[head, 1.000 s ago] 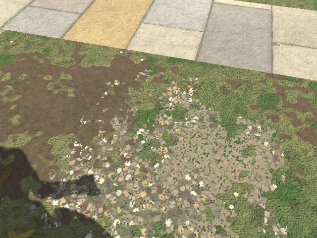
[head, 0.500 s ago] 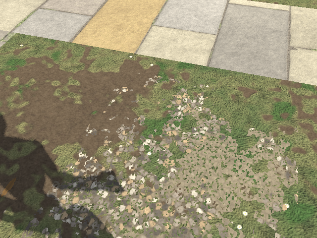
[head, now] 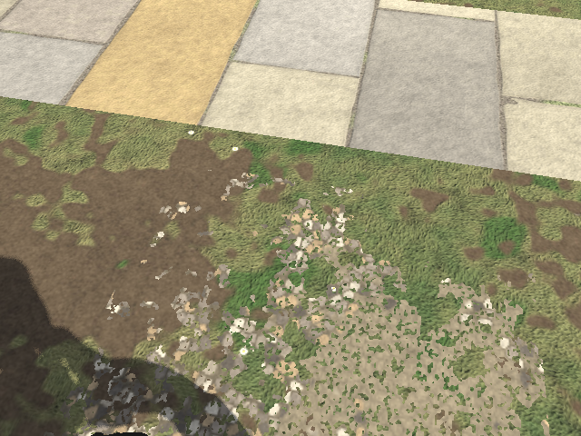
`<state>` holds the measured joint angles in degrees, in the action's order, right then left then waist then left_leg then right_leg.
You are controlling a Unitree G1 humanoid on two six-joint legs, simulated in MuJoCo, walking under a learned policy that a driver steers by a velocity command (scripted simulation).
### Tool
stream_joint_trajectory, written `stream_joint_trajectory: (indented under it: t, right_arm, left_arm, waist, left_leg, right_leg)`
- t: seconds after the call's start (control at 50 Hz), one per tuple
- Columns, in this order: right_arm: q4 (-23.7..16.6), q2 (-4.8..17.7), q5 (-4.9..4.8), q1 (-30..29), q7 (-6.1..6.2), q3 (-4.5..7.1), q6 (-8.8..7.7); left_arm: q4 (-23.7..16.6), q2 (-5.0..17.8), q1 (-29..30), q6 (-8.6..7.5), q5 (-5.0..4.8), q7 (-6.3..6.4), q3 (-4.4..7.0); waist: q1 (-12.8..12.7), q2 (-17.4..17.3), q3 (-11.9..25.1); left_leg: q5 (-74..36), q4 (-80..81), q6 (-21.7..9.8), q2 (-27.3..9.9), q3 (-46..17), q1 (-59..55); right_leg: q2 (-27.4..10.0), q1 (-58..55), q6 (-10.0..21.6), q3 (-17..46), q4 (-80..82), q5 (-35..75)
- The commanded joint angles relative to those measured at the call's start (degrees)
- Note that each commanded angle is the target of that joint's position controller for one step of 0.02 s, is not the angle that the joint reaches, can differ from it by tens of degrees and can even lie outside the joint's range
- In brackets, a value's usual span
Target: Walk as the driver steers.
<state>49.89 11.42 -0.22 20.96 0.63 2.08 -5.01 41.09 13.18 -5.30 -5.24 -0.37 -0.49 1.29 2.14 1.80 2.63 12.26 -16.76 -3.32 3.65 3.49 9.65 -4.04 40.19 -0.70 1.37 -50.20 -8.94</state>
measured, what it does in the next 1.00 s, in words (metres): steps on the spot, turning right: right foot, then left foot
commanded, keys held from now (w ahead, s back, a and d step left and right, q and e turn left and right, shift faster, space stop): e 0.82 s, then no key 0.18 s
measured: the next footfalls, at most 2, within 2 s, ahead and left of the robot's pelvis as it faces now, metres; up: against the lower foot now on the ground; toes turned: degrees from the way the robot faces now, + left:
right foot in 0.14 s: +0.23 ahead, -0.12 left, +0.00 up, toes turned -2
left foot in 0.54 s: +0.20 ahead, +0.10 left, +0.00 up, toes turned -19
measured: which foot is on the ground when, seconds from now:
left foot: down 0.00-0.16, up 0.18-0.52, down 0.54-0.96, up 0.98-1.00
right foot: up 0.00-0.12, down 0.14-0.54, up 0.56-0.94, down 0.96-1.00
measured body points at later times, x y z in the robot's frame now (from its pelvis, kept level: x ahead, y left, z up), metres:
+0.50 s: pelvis +0.10 -0.01 -0.02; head +0.14 -0.01 +0.43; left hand +0.31 +0.23 -0.11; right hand +0.22 -0.29 -0.12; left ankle +0.16 +0.13 -0.73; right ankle +0.19 -0.12 -0.74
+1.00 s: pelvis +0.10 -0.01 -0.02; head +0.11 -0.04 +0.43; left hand +0.39 +0.10 -0.09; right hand +0.06 -0.32 -0.13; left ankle +0.16 +0.12 -0.73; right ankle +0.05 -0.11 -0.75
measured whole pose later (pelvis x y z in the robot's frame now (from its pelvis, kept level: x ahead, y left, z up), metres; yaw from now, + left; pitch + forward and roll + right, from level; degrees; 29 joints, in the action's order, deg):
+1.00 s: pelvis +0.10 -0.01 -0.02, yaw -29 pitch +3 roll +0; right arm 40.5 16.3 0.8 12.1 2.1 4.1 0.5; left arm 33.6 14.2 -7.1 2.4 0.1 -0.3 3.0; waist 2.8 -2.0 -0.5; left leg 26.0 -42.3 2.8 -6.6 5.1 22.0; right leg 0.9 18.8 1.2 -0.4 -33.0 -17.0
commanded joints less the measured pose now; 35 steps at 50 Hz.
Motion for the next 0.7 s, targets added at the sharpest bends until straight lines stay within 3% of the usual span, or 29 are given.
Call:
stream_joint_trajectory:
  t: [0.02,0.08,0.12,0.14,0.16,0.18,0.2,0.22,0.24,0.28,0.32,0.38,0.46,0.52,0.54,0.56,0.58,0.6,0.62,0.64,0.66,0.7]
  right_arm:
    - [-4.9,11.8,-0.09,-3.8,0.62,2.94,0.23]
    - [-5.2,10.7,-1.12,-6.3,0.91,3.11,0.75]
    - [-5.5,10.3,-0.89,-5.9,1.48,3.34,1.21]
    - [-6.4,9.4,0.36,-4.7,1.7,3.19,1.23]
    - [-8.2,6.2,1.7,-1.3,1.72,1.88,0.9]
    - [-8.8,6.1,1.55,0.2,1.02,1.05,1.06]
    - [-8.9,9.2,0.07,-0.9,0.67,1.82,1.74]
    - [-9.5,9.4,-0.39,-4.2,1.06,1.95,2.66]
    - [-10.2,9.4,0.15,-6.7,1.74,2.18,3.51]
    - [-12.2,9.1,0.93,-8.4,2.69,2.4,4.65]
    - [-12.4,7.4,0.97,-7.5,3.05,1.97,4.84]
    - [-12.4,6.4,0.81,-8.7,3.18,1.51,4.82]
    - [-12.9,7.4,0.19,-10.5,2.56,1.87,4.36]
    - [-11.7,7.7,-0.15,-7.1,1.68,2.66,3.77]
    - [-11.3,10.1,0.38,-4.6,1.73,3.59,3.76]
    - [-11.4,15.8,2.4,-3.9,1.87,5.15,4.0]
    - [-12.9,15.6,4.16,-7.2,1.63,5.26,3.85]
    - [-15.2,12.2,4.03,-11.3,2.25,4.31,3.57]
    - [-15.9,9.9,2.88,-15.1,2.57,3.69,3.53]
    - [-16.3,8.8,1.59,-17.0,2.65,3.3,3.49]
    - [-16.2,8.5,0.97,-16.8,2.72,3.01,3.57]
    - [-16.0,8.7,1.27,-14.9,2.91,2.9,4.03]
  left_arm:
    - [-0.9,1.5,-3.0,0.42,-0.49,0.96,0.17]
    - [-2.6,4.9,0.1,1.12,0.36,0.13,1.67]
    - [-2.2,7.4,-3.2,1.4,0.99,-0.08,3.26]
    - [-2.0,11.1,-7.0,1.6,1.16,0.54,4.65]
    - [-3.0,14.9,-10.6,2.05,2.0,1.21,5.35]
    - [-3.2,12.6,-12.0,2.24,1.47,1.29,4.55]
    - [-4.9,10.6,-8.8,2.65,0.85,1.28,4.27]
    - [-5.9,9.1,-5.4,3.2,0.48,1.52,3.93]
    - [-6.5,8.4,-3.4,3.88,0.21,1.76,3.58]
    - [-7.3,8.8,-1.0,4.89,0.69,2.1,3.75]
    - [-7.8,9.4,-1.3,5.33,1.29,2.25,4.28]
    - [-8.6,10.3,-1.8,5.67,0.82,2.88,5.02]
    - [-9.1,10.8,-2.8,6.67,0.33,3.3,5.73]
    - [-9.3,10.2,-2.8,7.63,-0.57,3.57,5.88]
    - [-9.3,8.8,-3.7,7.78,-0.68,3.66,5.61]
    - [-11.3,6.4,-2.0,7.42,-1.0,3.47,5.23]
    - [-12.1,8.7,-1.4,6.08,-0.13,2.93,5.95]
    - [-10.2,11.6,-3.3,5.8,0.01,2.44,7.04]
    - [-8.0,11.9,-5.9,6.39,-0.22,2.29,7.29]
    - [-6.6,11.1,-7.7,7.17,0.03,2.5,7.11]
    - [-6.4,9.6,-8.2,7.68,0.01,2.41,6.63]
    - [-7.8,7.9,-5.8,8.0,-0.51,2.21,5.7]
  waist:
    - [-2.3,-7.9,3.2]
    - [-2.4,-7.2,2.5]
    - [-3.6,-5.5,4.2]
    - [-4.1,-0.9,6.9]
    - [-3.8,9.9,12.1]
    - [-4.1,14.6,19.9]
    - [-4.2,8.9,18.6]
    - [-3.8,4.0,13.9]
    - [-3.0,0.1,9.6]
    - [-1.0,2.0,5.7]
    - [-0.5,4.4,5.8]
    - [-1.3,5.2,7.5]
    - [-2.5,7.7,7.5]
    - [-0.5,7.7,5.8]
    - [0.1,5.1,5.4]
    - [-0.7,-11.3,2.7]
    - [-0.9,-20.5,1.7]
    - [-2.5,-14.9,2.0]
    - [-4.3,-10.6,1.5]
    - [-4.7,-8.8,1.2]
    - [-4.3,-8.2,0.4]
    - [-3.1,-8.7,-0.7]
  left_leg:
    - [-39.1,1.0,-7.0,-12.8,-3.2,2.6]
    - [-34.5,-4.7,-5.2,-14.6,-3.2,-1.5]
    - [-32.4,-13.9,-2.5,-11.7,-1.5,-2.0]
    - [-24.4,-23.9,0.7,-7.9,1.1,3.0]
    - [4.1,-44.0,4.8,-0.3,2.7,19.1]
    - [26.3,-56.2,5.9,1.7,-6.1,26.1]
    - [23.6,-61.4,5.9,-1.2,-9.9,28.7]
    - [19.2,-61.6,6.0,-2.7,-9.3,30.8]
    - [15.9,-58.5,6.3,-4.1,-9.0,30.5]
    - [12.2,-51.5,6.5,-4.4,-7.6,24.7]
    - [11.2,-45.2,6.8,-3.0,-6.5,21.9]
    - [9.3,-36.8,7.0,-2.4,-7.4,19.3]
    - [7.9,-27.4,6.6,-1.3,-7.7,15.4]
    - [3.2,-12.5,4.0,-0.6,-5.7,6.0]
    - [3.3,-7.9,1.8,-6.1,-9.2,-0.9]
    - [4.3,-2.7,-5.2,-19.5,-24.0,-4.1]
    - [-2.1,1.8,-11.7,-28.2,-36.4,0.3]
    - [-4.6,0.7,-11.6,-26.6,-32.1,1.9]
    - [-6.8,-0.9,-8.3,-22.1,-24.8,3.5]
    - [-8.7,-2.0,-6.4,-19.2,-19.8,3.5]
    - [-11.5,-2.1,-6.4,-18.1,-16.6,4.0]
    - [-12.4,-1.6,-6.8,-16.3,-11.4,3.5]
  right_leg:
    - [2.8,-13.5,-0.4,-1.7,12.3,10.9]
    - [3.1,-13.6,2.9,-1.1,17.7,10.7]
    - [5.3,-20.1,5.5,-2.4,22.9,12.4]
    - [1.1,-28.7,7.9,3.2,21.8,30.5]
    - [-11.4,-44.5,17.7,19.8,20.5,49.4]
    - [-17.7,-49.6,25.0,32.9,25.3,43.3]
    - [-15.1,-45.8,23.0,31.8,27.4,26.7]
    - [-12.2,-39.9,19.7,27.7,28.6,14.7]
    - [-10.3,-32.2,17.4,24.9,30.5,7.8]
    - [-5.9,-20.2,14.9,21.0,32.8,1.4]
    - [-3.4,-17.7,14.5,19.2,33.0,2.0]
    - [-2.7,-18.5,13.7,20.3,32.5,-2.3]
    - [-2.6,-19.7,12.4,24.3,32.7,-8.6]
    - [0.0,-16.7,9.5,24.4,30.8,-13.5]
    - [2.7,-10.9,6.8,22.0,26.2,-17.6]
    - [10.8,1.8,3.1,9.9,11.4,-22.6]
    - [11.2,6.1,0.7,6.6,-3.1,-24.8]
    - [9.1,4.1,-0.4,8.5,-12.7,-21.0]
    - [8.6,2.0,-1.2,7.3,-16.8,-17.4]
    - [8.2,1.2,-2.1,6.0,-21.1,-14.5]
    - [7.8,1.2,-2.9,5.2,-25.0,-12.8]
    - [6.7,1.3,-4.2,2.4,-24.2,-9.8]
